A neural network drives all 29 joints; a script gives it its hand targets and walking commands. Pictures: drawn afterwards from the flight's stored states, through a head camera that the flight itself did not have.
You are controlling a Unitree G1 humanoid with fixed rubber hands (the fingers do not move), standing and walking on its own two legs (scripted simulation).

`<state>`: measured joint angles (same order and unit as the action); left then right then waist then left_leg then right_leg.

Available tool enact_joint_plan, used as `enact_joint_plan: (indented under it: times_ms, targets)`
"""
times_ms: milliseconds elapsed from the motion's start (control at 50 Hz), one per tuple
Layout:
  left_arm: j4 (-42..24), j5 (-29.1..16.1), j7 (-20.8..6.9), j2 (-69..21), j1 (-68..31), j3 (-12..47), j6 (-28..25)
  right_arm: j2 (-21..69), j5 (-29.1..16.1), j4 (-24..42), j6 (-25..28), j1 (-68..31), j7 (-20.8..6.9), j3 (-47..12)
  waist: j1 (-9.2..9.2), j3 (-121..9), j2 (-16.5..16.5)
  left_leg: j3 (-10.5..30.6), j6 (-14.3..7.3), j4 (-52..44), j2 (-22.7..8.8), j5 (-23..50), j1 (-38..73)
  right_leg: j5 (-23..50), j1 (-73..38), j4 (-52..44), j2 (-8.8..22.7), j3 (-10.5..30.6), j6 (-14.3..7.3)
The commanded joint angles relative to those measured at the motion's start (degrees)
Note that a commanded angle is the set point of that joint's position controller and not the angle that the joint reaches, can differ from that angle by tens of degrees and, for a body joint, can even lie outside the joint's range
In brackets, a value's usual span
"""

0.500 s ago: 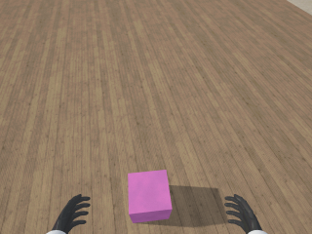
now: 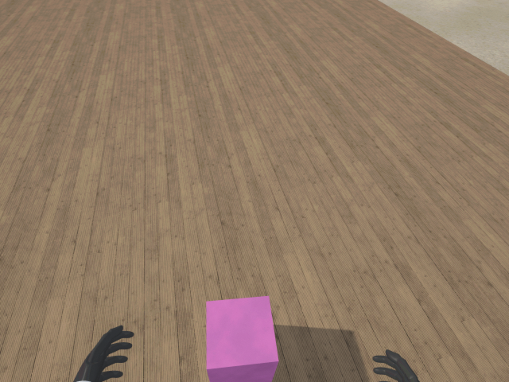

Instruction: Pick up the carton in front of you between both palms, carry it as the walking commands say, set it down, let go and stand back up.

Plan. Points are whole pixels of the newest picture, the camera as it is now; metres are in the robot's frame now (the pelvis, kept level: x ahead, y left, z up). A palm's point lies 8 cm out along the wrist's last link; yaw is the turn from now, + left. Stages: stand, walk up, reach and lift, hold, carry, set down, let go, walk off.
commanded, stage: stand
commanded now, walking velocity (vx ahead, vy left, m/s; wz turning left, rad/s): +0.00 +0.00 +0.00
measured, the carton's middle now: (240, 342) +0.39 +0.03 -0.65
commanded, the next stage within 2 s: none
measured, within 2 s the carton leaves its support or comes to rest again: neither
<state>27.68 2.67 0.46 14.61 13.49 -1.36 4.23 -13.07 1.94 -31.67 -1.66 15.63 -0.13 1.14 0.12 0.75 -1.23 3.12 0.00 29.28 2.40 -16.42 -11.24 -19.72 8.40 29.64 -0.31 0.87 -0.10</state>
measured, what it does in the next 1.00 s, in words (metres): stands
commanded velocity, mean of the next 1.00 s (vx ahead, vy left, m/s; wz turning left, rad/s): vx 0.00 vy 0.00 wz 0.00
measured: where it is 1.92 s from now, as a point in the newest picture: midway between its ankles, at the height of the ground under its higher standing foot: outside the picture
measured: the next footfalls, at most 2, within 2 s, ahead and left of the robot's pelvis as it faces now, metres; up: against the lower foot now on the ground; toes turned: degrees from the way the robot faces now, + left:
none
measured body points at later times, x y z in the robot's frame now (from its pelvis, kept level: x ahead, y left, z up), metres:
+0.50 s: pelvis +0.05 +0.01 -0.01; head +0.04 +0.02 +0.44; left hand +0.10 +0.28 -0.14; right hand +0.15 -0.24 -0.13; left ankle +0.00 +0.12 -0.74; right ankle -0.04 -0.11 -0.74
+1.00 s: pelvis +0.03 +0.01 -0.01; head +0.03 +0.02 +0.44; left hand +0.01 +0.26 -0.15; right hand +0.09 -0.24 -0.14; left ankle +0.00 +0.12 -0.74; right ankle -0.04 -0.11 -0.74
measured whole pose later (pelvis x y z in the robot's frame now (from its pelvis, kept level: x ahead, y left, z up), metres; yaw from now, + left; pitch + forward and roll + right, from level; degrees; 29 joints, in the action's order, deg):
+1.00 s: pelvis +0.03 +0.01 -0.01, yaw +5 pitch +1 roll +0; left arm 52.8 1.0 2.8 14.0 22.5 0.7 0.8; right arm -12.5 0.8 -52.1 0.0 20.4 2.3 -0.7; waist -0.7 -1.6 -0.8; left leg 7.2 -1.5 35.0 4.2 -20.9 -14.5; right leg -23.8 7.4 30.5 1.4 -4.7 0.5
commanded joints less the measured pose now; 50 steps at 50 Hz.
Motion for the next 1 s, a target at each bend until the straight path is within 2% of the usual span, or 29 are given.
enact_joint_plan:
  times_ms: [0, 40, 80, 120, 160, 400, 760, 980]
  targets:
    - [0.51, 0.47, 1.21, 6.36, 0.00, -1.84, -6.77, -7.05, 0.40, -0.60, 4.69, -0.31, 0.68, 2.14, -0.57, 1.93, 0.95, 5.71, 1.11, -6.95, -5.64, -3.37, -10.47, -6.02, 3.91, -5.75, 6.21, 5.46, 0.27]
    - [2.06, -0.20, 0.92, 6.66, -0.14, -1.78, -8.16, -6.55, -0.08, -2.15, 6.22, -0.74, 0.08, 1.82, -0.95, -4.64, 2.74, 6.56, 0.11, -4.94, -5.64, 5.69, -7.55, 1.78, 1.32, -3.46, 5.96, 4.85, 0.40]
    - [3.83, -0.45, 0.98, 6.94, 0.93, -1.68, -8.73, -7.09, -0.42, -3.96, 6.77, 0.49, 0.12, 1.70, -1.19, -6.94, 2.75, 7.05, -0.66, -2.61, -5.75, 14.90, -6.13, 6.97, 0.76, -2.03, 5.80, 4.28, 0.67]
    - [5.44, -0.78, 1.23, 7.16, 2.42, -1.53, -8.62, -7.57, -0.54, -5.42, 6.65, 2.39, 0.40, 1.55, -1.13, -7.31, 2.42, 7.09, -1.08, -0.78, -5.60, 20.09, -5.52, 11.28, 1.07, -0.85, 5.75, 3.63, 0.82]
    - [6.79, -1.10, 1.45, 7.32, 3.87, -1.27, -8.24, -7.82, -0.59, -6.37, 6.23, 3.86, 0.69, 1.39, -1.07, -7.05, 2.12, 6.90, -1.31, 0.48, -5.24, 21.92, -5.61, 13.88, 1.36, 0.05, 5.67, 2.95, 0.81]
    - [11.71, -1.82, 2.27, 7.32, 8.65, -0.07, -6.20, -7.60, -1.06, -9.02, 4.27, 6.48, 1.73, 0.48, -0.98, -4.84, 0.84, 6.60, -2.47, 4.39, -4.33, 25.04, -6.43, 21.61, 1.84, 2.48, 5.68, 0.05, -0.09]
    - [18.92, -1.64, 2.55, 6.27, 12.02, 0.41, -4.21, -6.87, -1.12, -14.15, 2.48, 6.98, 2.50, -0.19, -0.87, -0.83, 1.93, 8.52, -3.52, 2.80, -4.03, 21.93, -6.66, 13.51, 0.32, -0.44, 5.35, -1.69, -0.87]
    - [25.08, -1.61, 2.43, 4.67, 13.45, 1.00, -3.74, -5.25, -1.21, -19.96, 1.94, 8.24, 2.67, -0.69, -0.84, 1.80, 1.89, 9.05, -3.41, 0.31, -4.01, 19.99, -5.72, 12.36, -1.62, -3.24, 5.53, -1.91, -0.97]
